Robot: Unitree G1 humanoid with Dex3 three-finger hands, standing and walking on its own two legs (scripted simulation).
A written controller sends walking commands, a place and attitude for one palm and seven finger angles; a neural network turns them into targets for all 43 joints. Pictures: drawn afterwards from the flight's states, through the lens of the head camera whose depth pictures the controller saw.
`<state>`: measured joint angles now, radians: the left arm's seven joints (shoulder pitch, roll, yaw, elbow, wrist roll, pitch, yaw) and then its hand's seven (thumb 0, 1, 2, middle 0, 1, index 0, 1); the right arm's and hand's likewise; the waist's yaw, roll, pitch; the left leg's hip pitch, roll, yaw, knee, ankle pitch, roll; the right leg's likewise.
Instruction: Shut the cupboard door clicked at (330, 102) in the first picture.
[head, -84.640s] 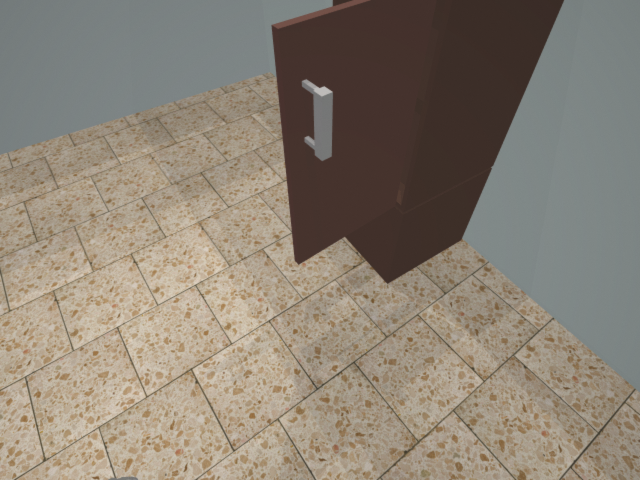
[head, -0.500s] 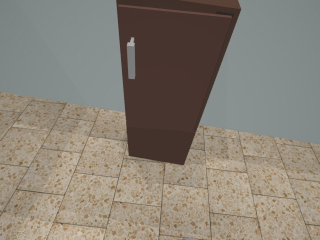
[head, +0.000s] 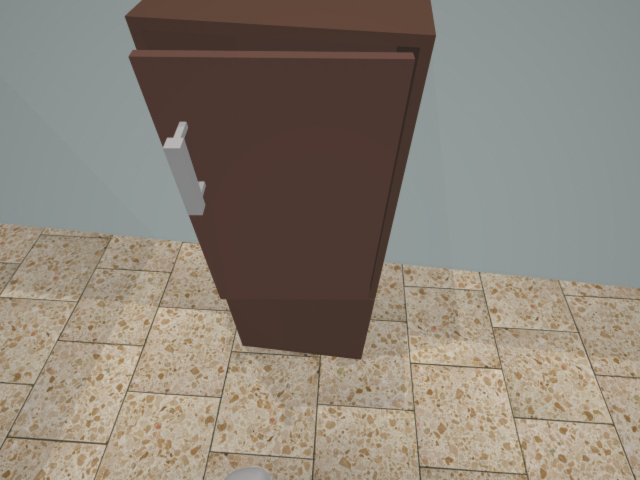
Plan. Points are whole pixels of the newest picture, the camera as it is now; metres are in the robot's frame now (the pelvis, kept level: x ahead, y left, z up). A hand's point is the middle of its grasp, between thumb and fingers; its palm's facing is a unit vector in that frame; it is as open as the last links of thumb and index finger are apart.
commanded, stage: come to a stop and stand still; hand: left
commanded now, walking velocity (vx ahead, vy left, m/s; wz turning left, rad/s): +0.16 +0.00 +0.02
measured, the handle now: (189, 169) +0.52 +0.22 +0.08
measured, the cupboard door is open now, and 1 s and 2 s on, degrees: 7 7 7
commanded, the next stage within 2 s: look again from close up in 1.44 s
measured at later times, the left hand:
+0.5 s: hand out of the picture +0.08 +0.19 -0.17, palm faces +0.01 -0.95 -0.30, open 7.4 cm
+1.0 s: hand out of the picture +0.05 +0.16 -0.18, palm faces +0.00 -0.98 -0.19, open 7.2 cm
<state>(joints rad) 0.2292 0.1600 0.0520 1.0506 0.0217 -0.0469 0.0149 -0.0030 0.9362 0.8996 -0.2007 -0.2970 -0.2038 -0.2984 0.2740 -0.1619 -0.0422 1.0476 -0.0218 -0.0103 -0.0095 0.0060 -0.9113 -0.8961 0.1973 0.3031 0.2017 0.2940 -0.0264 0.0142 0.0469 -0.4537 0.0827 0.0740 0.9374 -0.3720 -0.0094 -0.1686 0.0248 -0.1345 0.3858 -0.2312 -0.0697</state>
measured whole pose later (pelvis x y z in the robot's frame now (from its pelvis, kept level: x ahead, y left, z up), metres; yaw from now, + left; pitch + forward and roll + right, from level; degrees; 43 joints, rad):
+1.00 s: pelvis +0.02 -0.02 +0.00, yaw -2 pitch -2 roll +0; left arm 0.24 0.17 0.02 1.11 0.00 0.01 0.03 0.01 0.94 0.90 -0.20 -0.30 -0.20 -0.30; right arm 0.25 -0.14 0.00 1.14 -0.01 0.02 -0.04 0.01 -0.92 -0.90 0.20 0.30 0.20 0.29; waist 0.00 -0.01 0.05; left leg -0.13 0.05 0.02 0.41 -0.24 -0.03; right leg -0.08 0.06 -0.08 0.37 -0.26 -0.08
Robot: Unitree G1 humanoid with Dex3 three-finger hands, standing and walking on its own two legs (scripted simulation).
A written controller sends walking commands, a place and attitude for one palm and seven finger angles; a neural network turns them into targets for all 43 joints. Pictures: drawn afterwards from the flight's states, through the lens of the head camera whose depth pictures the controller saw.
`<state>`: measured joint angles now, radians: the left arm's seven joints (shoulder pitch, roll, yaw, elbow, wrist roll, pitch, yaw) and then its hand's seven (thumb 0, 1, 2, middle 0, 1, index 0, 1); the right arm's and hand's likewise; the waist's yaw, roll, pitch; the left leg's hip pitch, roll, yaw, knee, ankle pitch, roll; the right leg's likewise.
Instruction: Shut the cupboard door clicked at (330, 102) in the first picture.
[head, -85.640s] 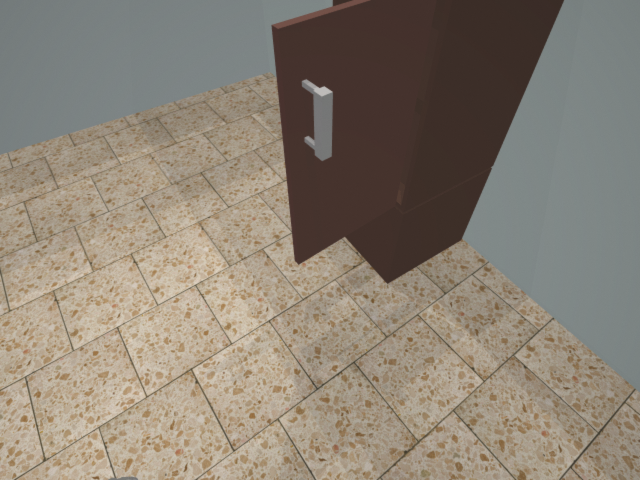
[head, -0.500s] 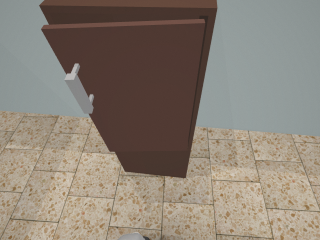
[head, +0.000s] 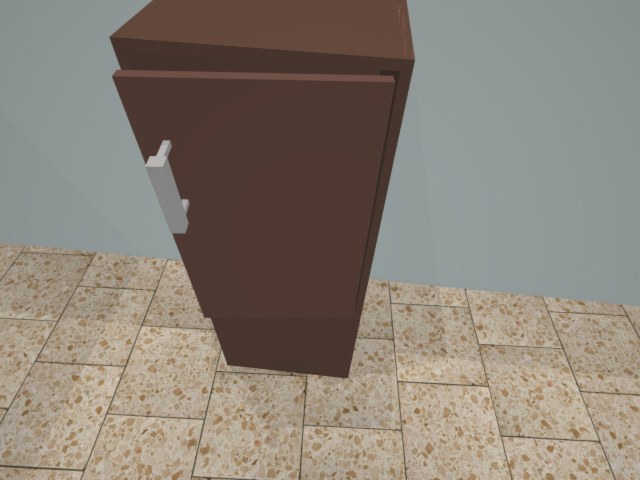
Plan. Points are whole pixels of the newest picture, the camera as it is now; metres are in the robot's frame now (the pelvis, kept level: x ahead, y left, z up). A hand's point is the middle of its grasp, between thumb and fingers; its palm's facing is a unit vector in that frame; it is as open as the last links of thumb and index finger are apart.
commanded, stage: come to a stop and stand still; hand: left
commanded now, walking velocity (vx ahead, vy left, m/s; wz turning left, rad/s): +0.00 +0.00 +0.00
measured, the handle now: (172, 187) +0.49 +0.26 +0.08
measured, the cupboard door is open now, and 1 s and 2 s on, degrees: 7 7 7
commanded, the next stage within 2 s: look again from close up in 0.44 s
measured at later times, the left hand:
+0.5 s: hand out of the picture -0.03 +0.17 -0.18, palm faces +0.05 -0.99 -0.13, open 7.4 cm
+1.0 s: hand out of the picture -0.03 +0.23 -0.18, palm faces +0.01 -0.98 -0.18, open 7.4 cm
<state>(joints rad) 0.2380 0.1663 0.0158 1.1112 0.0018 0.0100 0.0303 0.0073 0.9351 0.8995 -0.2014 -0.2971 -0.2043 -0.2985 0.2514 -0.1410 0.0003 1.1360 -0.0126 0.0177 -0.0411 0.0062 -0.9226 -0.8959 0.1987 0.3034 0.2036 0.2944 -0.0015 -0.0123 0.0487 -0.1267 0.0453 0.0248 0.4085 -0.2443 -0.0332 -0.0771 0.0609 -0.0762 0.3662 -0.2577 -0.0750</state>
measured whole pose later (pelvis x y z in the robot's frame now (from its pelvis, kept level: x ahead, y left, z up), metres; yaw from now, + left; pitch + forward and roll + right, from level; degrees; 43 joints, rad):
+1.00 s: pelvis -0.03 +0.06 +0.00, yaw +0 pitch -2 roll +0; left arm 0.32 0.16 -0.02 1.07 0.02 0.00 0.03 0.00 0.91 0.90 -0.20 -0.30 -0.20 -0.30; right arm 0.31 -0.16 0.01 1.07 -0.02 -0.02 -0.02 0.01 -0.92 -0.90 0.20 0.30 0.20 0.29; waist 0.00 -0.01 0.00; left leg -0.21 -0.04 0.06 0.45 -0.22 0.06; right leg -0.19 -0.03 -0.04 0.48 -0.26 0.01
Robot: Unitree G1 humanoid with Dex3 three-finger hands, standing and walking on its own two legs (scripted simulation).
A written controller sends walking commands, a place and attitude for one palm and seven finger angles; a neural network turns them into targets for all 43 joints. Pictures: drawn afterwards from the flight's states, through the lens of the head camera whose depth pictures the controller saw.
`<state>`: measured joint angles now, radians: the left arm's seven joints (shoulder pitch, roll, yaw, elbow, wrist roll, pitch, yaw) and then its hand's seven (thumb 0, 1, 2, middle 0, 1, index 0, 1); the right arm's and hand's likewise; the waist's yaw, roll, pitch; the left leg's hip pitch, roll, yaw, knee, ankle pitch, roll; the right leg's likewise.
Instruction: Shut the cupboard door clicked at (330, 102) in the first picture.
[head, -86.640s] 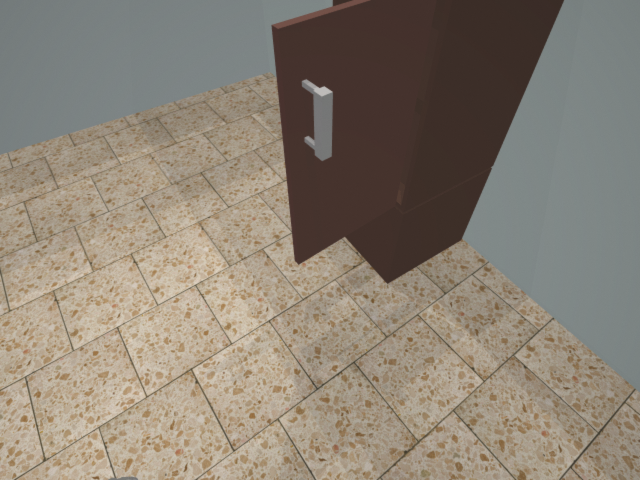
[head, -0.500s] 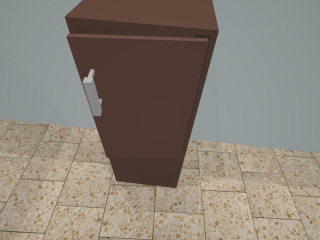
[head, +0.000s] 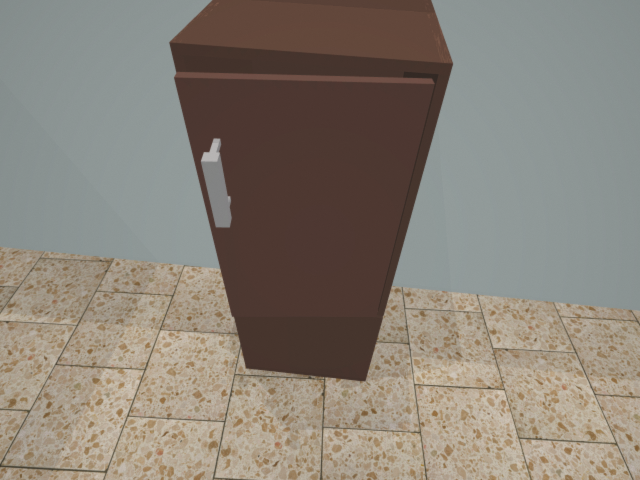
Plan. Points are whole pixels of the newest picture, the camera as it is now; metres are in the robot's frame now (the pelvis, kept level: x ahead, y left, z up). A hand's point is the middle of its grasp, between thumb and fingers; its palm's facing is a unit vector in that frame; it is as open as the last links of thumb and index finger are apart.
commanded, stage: shuffle to correct the standing spot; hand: left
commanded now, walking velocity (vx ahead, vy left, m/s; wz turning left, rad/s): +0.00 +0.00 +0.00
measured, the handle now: (219, 183) +0.52 +0.20 +0.09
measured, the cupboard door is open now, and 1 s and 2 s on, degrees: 7 7 7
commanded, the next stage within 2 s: come to a stop and stand still in 0.46 s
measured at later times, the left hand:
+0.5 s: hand out of the picture -0.03 +0.13 -0.18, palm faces +0.08 -0.99 -0.13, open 7.4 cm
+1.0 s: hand out of the picture +0.11 +0.16 -0.18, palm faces +0.08 -0.97 -0.23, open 7.3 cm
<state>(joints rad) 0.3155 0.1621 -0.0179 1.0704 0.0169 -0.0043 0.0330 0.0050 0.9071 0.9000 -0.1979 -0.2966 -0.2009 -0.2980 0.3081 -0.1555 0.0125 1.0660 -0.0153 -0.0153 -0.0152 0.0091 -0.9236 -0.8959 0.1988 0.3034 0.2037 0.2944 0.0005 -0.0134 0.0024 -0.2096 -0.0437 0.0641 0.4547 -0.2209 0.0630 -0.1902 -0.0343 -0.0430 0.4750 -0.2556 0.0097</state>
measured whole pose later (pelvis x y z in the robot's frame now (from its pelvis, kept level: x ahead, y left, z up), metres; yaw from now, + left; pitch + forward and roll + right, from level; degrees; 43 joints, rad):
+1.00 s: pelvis +0.08 -0.03 -0.01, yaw +3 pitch +0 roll +0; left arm 0.23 0.18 0.03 1.03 0.01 -0.01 0.05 0.01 0.92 0.90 -0.20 -0.30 -0.20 -0.30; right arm 0.25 -0.13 -0.03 1.10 0.00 0.00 -0.04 0.01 -0.93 -0.90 0.20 0.30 0.20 0.29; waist 0.00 -0.02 0.07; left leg -0.17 0.00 0.07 0.55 -0.38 0.01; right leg -0.27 -0.03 -0.09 0.58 -0.31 -0.02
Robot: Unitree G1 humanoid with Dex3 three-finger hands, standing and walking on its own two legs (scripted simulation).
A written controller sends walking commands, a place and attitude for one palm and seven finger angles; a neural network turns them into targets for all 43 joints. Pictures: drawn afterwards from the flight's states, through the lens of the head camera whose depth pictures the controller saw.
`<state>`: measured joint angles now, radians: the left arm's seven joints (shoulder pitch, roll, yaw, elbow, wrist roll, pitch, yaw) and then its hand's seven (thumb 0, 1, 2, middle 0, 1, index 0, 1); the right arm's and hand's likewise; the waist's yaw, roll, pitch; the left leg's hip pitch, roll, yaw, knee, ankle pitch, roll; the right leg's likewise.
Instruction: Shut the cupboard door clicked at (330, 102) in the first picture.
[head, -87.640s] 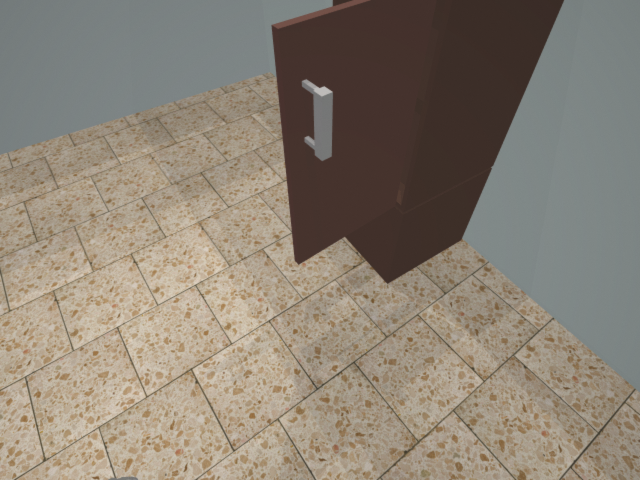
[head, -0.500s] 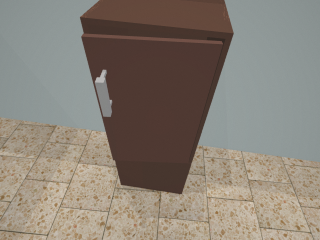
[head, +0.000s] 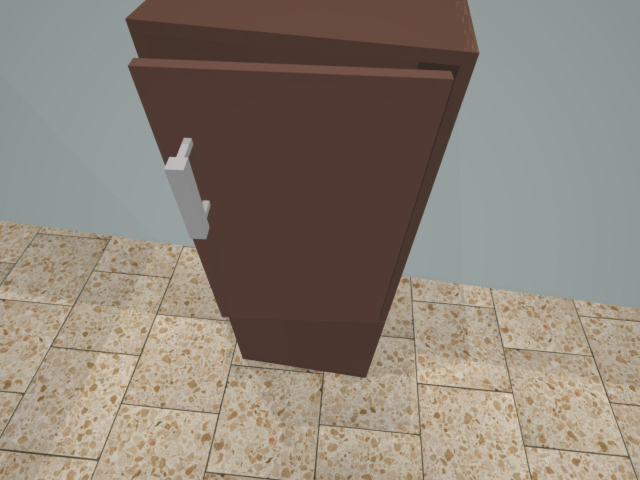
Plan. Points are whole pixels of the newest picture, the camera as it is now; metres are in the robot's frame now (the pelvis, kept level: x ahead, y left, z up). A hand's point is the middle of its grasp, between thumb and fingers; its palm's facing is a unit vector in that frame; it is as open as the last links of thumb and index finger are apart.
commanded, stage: come to a stop and stand still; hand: left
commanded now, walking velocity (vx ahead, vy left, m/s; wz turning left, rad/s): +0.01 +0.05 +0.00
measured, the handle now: (193, 190) +0.45 +0.20 +0.10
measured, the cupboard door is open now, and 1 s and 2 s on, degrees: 7 7 7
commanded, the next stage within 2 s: look again from close up in 0.52 s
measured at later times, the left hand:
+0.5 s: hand out of the picture -0.06 +0.17 -0.17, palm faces +0.03 -0.99 -0.16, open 7.3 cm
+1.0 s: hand out of the picture -0.03 +0.18 -0.16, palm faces +0.02 -0.97 -0.23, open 7.4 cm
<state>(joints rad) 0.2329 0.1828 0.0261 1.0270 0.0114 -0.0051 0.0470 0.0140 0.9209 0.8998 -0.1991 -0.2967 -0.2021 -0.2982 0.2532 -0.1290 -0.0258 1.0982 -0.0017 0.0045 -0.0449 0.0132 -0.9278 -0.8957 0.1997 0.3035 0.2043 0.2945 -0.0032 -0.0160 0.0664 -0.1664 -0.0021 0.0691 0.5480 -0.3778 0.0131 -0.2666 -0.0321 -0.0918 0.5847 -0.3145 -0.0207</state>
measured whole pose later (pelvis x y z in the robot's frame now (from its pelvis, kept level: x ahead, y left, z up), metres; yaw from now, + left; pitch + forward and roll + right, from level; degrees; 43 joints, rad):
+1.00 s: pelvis -0.04 +0.01 +0.01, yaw -1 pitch -1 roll +1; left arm 0.31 0.13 -0.01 1.10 0.01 -0.02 0.03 0.01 0.91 0.90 -0.20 -0.30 -0.20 -0.30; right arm 0.34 -0.15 0.02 1.08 -0.02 -0.03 -0.02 0.01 -0.92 -0.90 0.20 0.30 0.20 0.29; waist 0.00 0.04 -0.01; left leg -0.15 -0.03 0.09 0.44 -0.27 0.04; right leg -0.27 -0.05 -0.07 0.50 -0.21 0.00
